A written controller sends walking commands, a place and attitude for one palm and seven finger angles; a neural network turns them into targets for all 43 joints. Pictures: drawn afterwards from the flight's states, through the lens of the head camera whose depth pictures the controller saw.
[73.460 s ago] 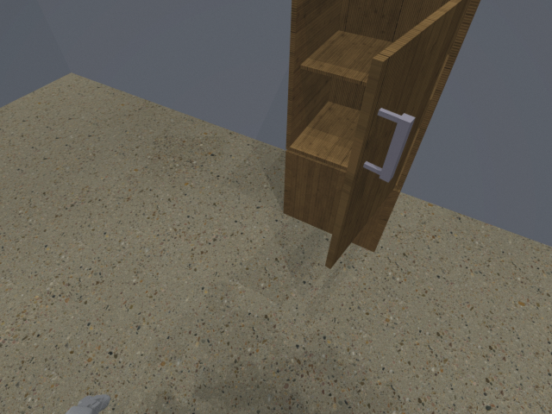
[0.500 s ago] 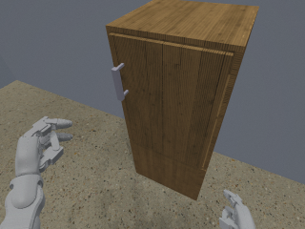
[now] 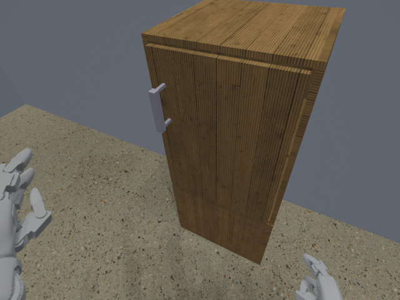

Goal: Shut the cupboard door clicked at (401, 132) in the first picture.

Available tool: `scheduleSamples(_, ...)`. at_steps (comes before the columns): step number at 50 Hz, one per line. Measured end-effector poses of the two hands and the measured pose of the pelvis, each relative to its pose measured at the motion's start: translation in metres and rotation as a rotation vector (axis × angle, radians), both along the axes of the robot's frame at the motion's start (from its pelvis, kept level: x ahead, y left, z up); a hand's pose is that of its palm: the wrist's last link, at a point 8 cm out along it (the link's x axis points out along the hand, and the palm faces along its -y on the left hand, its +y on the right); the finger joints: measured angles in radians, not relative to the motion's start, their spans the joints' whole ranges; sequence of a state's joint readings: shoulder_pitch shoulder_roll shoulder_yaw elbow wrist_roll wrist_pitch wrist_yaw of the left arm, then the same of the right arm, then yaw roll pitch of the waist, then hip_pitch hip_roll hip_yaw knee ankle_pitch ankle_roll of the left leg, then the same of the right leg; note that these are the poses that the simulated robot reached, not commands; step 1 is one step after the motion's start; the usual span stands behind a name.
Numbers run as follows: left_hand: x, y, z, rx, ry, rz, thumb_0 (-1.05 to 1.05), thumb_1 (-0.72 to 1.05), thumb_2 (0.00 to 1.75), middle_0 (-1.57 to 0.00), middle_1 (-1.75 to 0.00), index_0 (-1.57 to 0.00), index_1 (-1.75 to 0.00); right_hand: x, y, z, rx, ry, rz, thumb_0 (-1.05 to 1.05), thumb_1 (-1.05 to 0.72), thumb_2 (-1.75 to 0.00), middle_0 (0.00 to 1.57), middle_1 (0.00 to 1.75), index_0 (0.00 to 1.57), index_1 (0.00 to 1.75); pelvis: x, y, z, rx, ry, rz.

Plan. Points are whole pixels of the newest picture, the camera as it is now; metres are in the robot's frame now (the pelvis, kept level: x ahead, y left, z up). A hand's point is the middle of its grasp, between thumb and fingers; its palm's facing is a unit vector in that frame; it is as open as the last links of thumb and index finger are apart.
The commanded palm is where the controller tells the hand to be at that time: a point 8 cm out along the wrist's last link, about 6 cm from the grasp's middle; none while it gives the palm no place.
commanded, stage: draw the hand back to the body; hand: left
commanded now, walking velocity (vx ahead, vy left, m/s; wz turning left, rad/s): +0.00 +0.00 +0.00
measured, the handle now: (161, 108) +0.60 +0.20 +0.07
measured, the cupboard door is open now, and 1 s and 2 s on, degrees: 0 0 0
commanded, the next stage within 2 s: step back with the hand held close in 0.10 s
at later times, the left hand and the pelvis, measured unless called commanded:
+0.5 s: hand (35, 222) +0.18 +0.28 +0.15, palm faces +0.40 -0.77 -0.49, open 7.4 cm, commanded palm +0.12 +0.32 +0.17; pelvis -0.02 +0.02 -0.01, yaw +0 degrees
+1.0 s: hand out of the picture +0.09 +0.29 +0.16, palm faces +0.50 -0.74 -0.45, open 7.4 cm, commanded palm +0.02 +0.32 +0.17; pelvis -0.10 +0.02 -0.02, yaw +3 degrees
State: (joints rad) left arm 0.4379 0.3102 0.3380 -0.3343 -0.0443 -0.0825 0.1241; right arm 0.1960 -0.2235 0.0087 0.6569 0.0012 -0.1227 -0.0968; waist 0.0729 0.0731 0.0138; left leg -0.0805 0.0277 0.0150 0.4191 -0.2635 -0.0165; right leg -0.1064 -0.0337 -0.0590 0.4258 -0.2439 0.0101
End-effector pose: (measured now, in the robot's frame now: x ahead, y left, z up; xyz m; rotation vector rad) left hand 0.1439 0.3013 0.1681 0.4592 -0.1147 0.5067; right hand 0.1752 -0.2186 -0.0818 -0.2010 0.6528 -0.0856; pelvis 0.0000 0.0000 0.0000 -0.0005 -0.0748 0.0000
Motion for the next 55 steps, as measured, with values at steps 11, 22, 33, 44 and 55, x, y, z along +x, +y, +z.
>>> scheduleSamples(11,0.001,-0.002,0.006,0.021,-0.013,-0.031,0.01,0.89,0.9,-0.22,-0.3,-0.21,-0.3,-0.004,0.002,0.003,0.013,-0.012,-0.012,0.01,-0.9,-0.9,0.2,0.3,0.2,0.3,-0.001,0.0,0.0,-0.003,-0.006,-0.009)
scheduleSamples(22,-0.003,0.011,0.004,0.091,0.026,-0.073,0.01,0.89,0.9,-0.21,-0.3,-0.21,-0.3,-0.026,-0.008,-0.006,-0.023,0.075,-0.074,0.01,-0.9,-0.9,0.2,0.3,0.2,0.3,-0.014,0.014,-0.005,-0.014,0.074,0.002)
scheduleSamples(33,-0.032,0.026,0.011,0.143,-0.03,-0.097,0.01,0.89,0.9,-0.22,-0.3,-0.21,-0.3,-0.065,0.0,0.001,-0.052,0.064,-0.114,0.01,-0.9,-0.9,0.2,0.3,0.2,0.3,-0.049,0.024,-0.011,-0.003,0.069,-0.017)
scheduleSamples(44,-0.079,0.025,0.0,0.133,-0.114,-0.077,0.01,0.89,0.9,-0.22,-0.3,-0.21,-0.3,-0.118,0.0,-0.007,-0.077,0.083,-0.084,0.01,-0.9,-0.9,0.2,0.3,0.2,0.3,-0.088,0.021,-0.019,-0.028,0.068,0.008)
scheduleSamples(55,-0.125,0.027,0.01,0.231,-0.177,-0.048,0.01,0.89,0.9,-0.22,-0.3,-0.21,-0.3,-0.149,-0.004,-0.016,-0.088,0.081,-0.041,0.01,-0.9,-0.9,0.2,0.3,0.2,0.3,-0.117,0.012,-0.027,-0.028,0.044,0.091)
